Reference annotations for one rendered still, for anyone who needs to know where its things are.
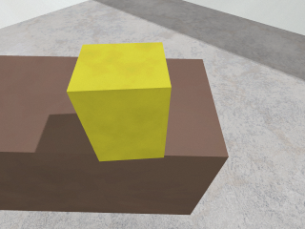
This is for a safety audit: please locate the carton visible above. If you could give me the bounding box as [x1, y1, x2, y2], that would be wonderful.
[67, 42, 172, 161]

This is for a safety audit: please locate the pedestal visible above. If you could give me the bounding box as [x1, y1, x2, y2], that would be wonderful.
[0, 55, 229, 215]

